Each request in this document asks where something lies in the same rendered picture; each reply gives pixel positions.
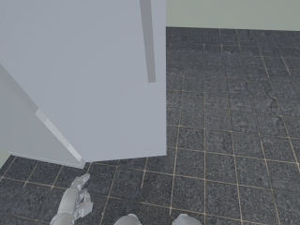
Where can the robot left forearm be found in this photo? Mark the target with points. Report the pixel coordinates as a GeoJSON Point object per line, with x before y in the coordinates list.
{"type": "Point", "coordinates": [64, 218]}

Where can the robot right shin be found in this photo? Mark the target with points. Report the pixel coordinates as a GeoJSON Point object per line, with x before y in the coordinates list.
{"type": "Point", "coordinates": [182, 215]}

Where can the handle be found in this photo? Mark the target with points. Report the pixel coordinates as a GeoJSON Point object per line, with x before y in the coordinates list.
{"type": "Point", "coordinates": [148, 39]}

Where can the left robot hand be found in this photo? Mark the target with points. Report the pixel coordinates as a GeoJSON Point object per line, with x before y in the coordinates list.
{"type": "Point", "coordinates": [71, 200]}

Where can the fridge door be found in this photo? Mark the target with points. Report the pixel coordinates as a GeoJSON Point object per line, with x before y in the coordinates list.
{"type": "Point", "coordinates": [83, 63]}

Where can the left robot thigh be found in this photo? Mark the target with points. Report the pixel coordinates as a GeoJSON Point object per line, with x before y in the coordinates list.
{"type": "Point", "coordinates": [127, 220]}

